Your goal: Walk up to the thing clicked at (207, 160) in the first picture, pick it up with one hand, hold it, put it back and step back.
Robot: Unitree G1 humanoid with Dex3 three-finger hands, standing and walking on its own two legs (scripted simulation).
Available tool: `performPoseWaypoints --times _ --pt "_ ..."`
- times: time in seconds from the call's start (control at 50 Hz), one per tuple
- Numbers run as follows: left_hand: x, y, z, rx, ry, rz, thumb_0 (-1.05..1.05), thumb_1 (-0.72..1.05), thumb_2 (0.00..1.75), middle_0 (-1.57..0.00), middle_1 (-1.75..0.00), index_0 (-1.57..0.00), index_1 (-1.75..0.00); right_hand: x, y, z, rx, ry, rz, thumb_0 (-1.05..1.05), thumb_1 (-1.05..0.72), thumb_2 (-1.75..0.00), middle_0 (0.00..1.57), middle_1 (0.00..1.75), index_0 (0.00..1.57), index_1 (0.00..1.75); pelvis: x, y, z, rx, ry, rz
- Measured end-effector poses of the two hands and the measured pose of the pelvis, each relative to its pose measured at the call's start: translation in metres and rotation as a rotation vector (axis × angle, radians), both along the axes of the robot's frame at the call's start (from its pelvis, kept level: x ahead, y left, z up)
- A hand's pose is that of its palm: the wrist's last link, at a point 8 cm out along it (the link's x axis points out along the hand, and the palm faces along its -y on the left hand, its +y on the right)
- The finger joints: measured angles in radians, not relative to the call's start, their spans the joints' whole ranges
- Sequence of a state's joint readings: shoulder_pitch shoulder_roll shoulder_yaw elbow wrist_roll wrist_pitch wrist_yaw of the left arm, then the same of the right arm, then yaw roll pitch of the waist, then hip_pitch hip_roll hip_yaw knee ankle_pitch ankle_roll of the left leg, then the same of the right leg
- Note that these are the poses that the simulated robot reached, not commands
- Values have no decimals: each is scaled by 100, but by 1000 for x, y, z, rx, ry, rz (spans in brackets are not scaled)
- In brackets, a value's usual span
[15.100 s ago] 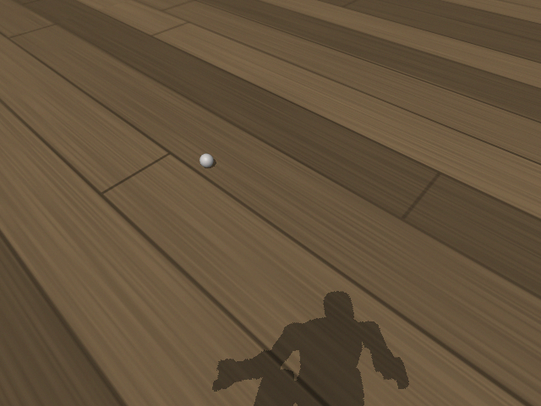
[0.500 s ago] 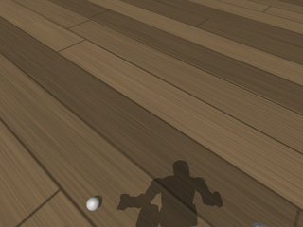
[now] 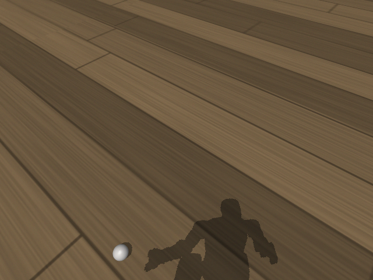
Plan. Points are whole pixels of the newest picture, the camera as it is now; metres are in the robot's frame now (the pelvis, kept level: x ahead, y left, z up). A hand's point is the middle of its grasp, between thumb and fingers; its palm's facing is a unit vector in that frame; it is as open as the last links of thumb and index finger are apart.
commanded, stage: stand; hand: left
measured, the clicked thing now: (120, 252) +0.40 +0.34 -0.75
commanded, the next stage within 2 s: walk up in 1.52 s
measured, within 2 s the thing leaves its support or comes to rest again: neither
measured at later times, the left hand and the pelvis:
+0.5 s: hand out of the picture +0.08 +0.25 -0.16, palm faces -0.01 -0.94 -0.33, open 7.4 cm; pelvis +0.00 +0.00 +0.00, yaw +0 degrees
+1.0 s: hand out of the picture +0.07 +0.25 -0.16, palm faces -0.02 -0.94 -0.33, open 7.4 cm; pelvis +0.00 +0.00 +0.00, yaw +0 degrees
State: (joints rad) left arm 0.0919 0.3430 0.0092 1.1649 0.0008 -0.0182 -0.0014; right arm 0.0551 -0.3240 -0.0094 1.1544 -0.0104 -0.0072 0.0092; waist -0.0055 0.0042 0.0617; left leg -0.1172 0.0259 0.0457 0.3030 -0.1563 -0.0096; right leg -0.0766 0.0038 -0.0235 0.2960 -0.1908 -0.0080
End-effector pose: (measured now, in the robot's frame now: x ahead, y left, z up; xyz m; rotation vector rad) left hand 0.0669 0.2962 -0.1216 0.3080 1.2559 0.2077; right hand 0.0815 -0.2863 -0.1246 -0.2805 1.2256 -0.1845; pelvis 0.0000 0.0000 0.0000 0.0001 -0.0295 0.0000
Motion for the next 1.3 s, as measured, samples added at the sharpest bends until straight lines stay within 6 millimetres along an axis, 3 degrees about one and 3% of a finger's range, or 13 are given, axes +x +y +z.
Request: performPoseWaypoints --times 0.22,0.48,0.8,1.3 --pt "1 -7 -3 -23 -11 -5 0 90 90 -20 -30 -20 -30 -6 -8 5 -27 -3 -4 0 -90 -89 21 30 20 30 -2 0 0 0 2 1" --pt "6 -2 2 -9 -39 -6 0 90 90 -20 -30 -20 -30 -9 -8 4 -26 -9 5 0 -90 -89 21 30 20 30 -3 0 0 0 -2 4" --pt "-2 0 2 -4 -14 -4 0 90 90 -20 -30 -20 -30 -15 -8 2 -26 15 9 0 -90 -89 21 30 20 30 -2 1 1 0 2 7" --pt "8 0 1 -7 -11 -9 0 90 90 -20 -30 -20 -30 -3 -9 4 -33 14 11 0 -90 -89 21 30 20 30 8 1 1 1 8 5"
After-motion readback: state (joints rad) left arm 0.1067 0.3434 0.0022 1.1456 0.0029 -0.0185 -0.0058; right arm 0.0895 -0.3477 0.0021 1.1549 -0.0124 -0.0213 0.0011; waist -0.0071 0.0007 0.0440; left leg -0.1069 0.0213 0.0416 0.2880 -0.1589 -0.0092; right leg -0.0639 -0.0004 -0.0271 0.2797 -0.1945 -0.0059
